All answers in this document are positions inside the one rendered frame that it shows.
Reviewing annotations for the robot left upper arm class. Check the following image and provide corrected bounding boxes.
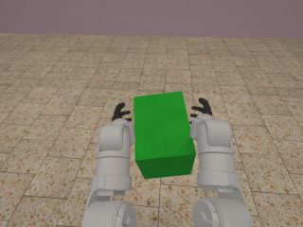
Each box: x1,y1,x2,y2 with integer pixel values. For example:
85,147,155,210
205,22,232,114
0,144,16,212
81,201,137,227

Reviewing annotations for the right robot forearm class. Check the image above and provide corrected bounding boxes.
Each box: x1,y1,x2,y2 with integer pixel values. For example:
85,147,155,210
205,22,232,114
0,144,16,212
189,113,250,214

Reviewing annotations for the left robot forearm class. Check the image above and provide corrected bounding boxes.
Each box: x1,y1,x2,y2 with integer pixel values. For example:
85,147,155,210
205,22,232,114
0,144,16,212
81,118,136,227

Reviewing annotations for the robot right upper arm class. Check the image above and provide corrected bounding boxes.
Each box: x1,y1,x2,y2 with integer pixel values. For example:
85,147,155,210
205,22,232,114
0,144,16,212
193,196,253,227

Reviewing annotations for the left robot hand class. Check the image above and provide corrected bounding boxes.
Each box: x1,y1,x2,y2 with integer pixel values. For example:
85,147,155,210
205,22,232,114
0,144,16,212
111,102,132,122

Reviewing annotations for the carton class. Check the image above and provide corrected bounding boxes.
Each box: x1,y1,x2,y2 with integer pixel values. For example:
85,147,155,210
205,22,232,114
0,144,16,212
134,91,196,180

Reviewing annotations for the right robot hand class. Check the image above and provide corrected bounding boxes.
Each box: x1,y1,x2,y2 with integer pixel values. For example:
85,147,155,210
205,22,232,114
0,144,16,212
189,97,213,125

